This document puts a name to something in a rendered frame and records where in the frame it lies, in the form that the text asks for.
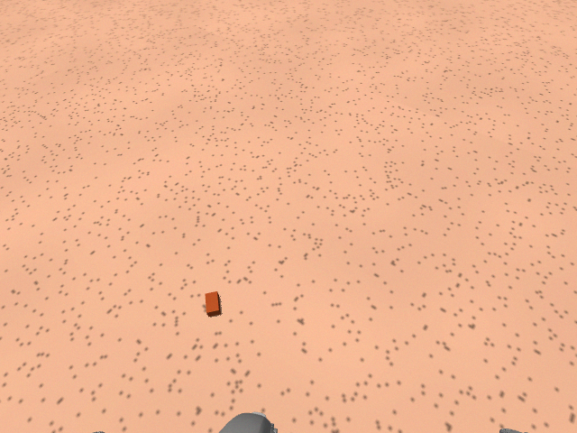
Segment small box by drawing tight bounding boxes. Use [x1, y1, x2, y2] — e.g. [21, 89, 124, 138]
[206, 291, 221, 317]

